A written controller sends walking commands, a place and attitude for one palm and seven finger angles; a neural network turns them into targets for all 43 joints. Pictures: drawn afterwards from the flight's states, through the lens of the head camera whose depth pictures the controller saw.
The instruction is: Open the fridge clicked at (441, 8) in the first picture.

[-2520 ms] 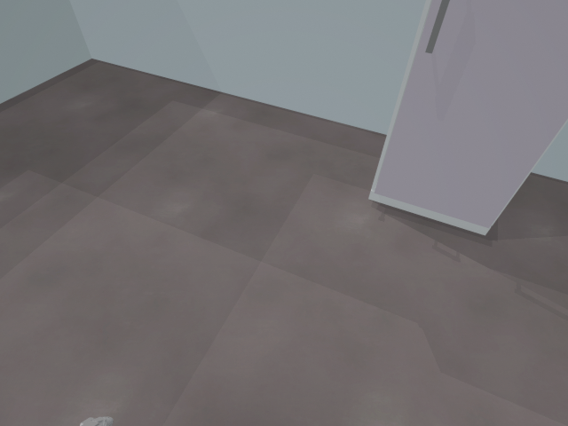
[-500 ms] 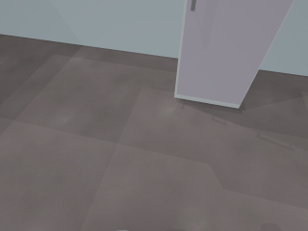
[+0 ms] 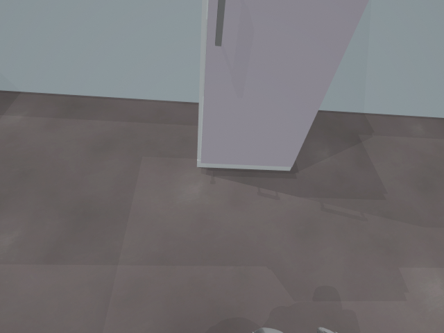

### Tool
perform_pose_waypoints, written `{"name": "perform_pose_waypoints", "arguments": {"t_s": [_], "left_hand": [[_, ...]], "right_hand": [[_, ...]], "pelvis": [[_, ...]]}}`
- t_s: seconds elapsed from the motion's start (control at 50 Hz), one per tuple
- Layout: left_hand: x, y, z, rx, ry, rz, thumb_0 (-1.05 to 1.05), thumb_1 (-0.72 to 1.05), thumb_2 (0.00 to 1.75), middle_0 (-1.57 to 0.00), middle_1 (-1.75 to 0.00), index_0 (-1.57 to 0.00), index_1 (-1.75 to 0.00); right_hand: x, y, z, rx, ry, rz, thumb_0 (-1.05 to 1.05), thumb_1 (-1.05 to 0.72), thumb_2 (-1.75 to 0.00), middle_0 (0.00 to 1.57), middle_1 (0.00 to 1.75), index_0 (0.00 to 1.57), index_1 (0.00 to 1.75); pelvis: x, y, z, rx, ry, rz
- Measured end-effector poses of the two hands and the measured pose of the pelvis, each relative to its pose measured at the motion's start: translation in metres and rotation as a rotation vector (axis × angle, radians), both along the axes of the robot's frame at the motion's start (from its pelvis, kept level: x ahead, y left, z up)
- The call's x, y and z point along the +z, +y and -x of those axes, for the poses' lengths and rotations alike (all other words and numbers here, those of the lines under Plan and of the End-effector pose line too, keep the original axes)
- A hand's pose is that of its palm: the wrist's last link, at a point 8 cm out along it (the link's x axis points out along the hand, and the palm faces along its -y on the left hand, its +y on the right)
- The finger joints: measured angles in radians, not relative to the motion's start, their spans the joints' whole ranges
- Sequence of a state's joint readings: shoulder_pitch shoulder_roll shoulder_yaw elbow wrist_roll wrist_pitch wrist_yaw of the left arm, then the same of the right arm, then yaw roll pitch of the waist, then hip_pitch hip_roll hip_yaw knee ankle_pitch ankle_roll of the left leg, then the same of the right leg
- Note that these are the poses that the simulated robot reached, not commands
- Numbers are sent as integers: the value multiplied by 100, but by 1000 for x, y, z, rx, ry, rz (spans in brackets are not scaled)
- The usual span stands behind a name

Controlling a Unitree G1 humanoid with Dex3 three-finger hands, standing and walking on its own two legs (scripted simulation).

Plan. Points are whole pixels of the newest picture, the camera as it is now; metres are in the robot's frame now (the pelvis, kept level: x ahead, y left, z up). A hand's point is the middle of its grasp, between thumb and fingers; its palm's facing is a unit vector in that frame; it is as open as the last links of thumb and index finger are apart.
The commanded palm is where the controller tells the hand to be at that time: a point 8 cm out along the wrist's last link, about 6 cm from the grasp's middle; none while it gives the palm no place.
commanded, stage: walk to a spot facing it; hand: left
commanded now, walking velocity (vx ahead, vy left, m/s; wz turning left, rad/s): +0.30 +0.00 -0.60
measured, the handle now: out of the picture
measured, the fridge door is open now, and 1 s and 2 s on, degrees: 0 0 0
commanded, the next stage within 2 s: turn to face it in 0.38 s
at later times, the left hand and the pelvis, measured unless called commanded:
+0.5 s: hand (192, 229) +0.38 +0.10 -0.17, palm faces -0.32 -0.93 -0.19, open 7.4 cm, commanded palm none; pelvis +0.20 -0.03 -0.02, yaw -16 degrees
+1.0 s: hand (154, 231) +0.36 +0.20 -0.17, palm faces -0.11 -0.97 -0.21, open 7.4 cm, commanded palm none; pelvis +0.28 +0.01 +0.01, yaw -10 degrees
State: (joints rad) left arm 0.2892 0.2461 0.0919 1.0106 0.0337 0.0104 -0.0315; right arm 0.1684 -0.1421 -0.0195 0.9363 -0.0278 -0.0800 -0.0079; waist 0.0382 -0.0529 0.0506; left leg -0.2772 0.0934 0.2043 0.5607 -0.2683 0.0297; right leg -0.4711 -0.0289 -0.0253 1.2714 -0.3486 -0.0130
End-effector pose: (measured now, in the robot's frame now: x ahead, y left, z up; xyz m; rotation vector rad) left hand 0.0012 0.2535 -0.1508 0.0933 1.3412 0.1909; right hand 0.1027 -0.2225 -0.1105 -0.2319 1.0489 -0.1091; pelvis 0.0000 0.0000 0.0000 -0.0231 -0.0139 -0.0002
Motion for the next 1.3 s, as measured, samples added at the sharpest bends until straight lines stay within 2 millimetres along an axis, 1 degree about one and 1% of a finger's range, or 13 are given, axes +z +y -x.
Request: {"name": "perform_pose_waypoints", "arguments": {"t_s": [0.06,0.14,0.28,0.38,0.44,0.56,0.62,0.74,0.88,1.04,1.14,1.24,1.3], "left_hand": [[12,10,-65,-57,-81,-8,1,91,90,-20,-29,-20,-30],[22,7,-143,-142,-147,-5,1,91,90,-19,-29,-20,-30],[21,-36,-269,-317,-185,26,1,91,90,-19,-29,-19,-30],[8,-85,-354,-434,-246,37,1,91,90,-20,-29,-20,-30],[3,-101,-381,-449,-281,30,0,91,90,-20,-29,-20,-30],[9,-97,-389,-474,-194,-10,0,91,90,-20,-29,-20,-30],[11,-91,-392,-470,-171,-10,0,91,90,-20,-30,-20,-30],[-1,-72,-406,-367,-208,44,1,91,90,-20,-30,-20,-30],[2,-36,-387,-253,-127,32,1,91,90,-20,-29,-20,-30],[15,-6,-354,-197,-11,-52,1,91,90,-20,-29,-20,-30],[23,-12,-349,-170,-34,-89,1,91,90,-20,-29,-20,-30],[28,-33,-340,-142,-106,-121,1,91,90,-20,-29,-20,-30],[35,-47,-325,-110,-119,-121,1,91,90,-20,-29,-20,-30]], "right_hand": [[1,-7,25,-106,87,23,-1,-92,-90,20,30,20,30],[-1,-13,57,-210,215,35,-1,-93,-90,20,30,20,30],[-9,-3,96,-375,424,-12,0,-91,-90,20,30,20,29],[-27,2,94,-476,541,-86,0,-91,-90,20,30,20,29],[-39,-8,65,-499,534,-103,0,-90,-90,20,30,20,29],[-37,-41,-53,-475,258,-61,1,-90,-90,20,30,20,29],[-29,-45,-104,-447,138,-47,0,-91,-90,20,30,20,29],[-23,-27,-163,-363,74,-23,-1,-92,-90,20,30,20,29],[-9,-13,-184,-284,152,0,-1,-93,-90,20,30,20,30],[-8,-19,-188,-264,193,-12,0,-91,-90,20,30,20,30],[-18,-33,-181,-241,225,-31,0,-90,-90,20,30,20,30],[-36,-55,-179,-211,231,-63,0,-90,-90,20,30,20,30],[-37,-65,-184,-179,237,-69,0,-90,-90,20,30,20,30]], "pelvis": [[7,8,-23,-35,8,-3],[10,13,-55,-83,16,-11],[3,3,-116,-165,20,-18],[-16,-23,-166,-215,20,-21],[-23,-33,-185,-251,12,-19],[-11,-32,-213,-309,3,-5],[-7,-27,-228,-312,4,2],[-14,-9,-262,-251,-14,42],[0,5,-281,-198,11,20],[8,3,-282,-153,33,7],[6,-9,-274,-108,29,-6],[-3,-30,-263,-67,20,-34],[1,-38,-260,-32,11,-43]]}}
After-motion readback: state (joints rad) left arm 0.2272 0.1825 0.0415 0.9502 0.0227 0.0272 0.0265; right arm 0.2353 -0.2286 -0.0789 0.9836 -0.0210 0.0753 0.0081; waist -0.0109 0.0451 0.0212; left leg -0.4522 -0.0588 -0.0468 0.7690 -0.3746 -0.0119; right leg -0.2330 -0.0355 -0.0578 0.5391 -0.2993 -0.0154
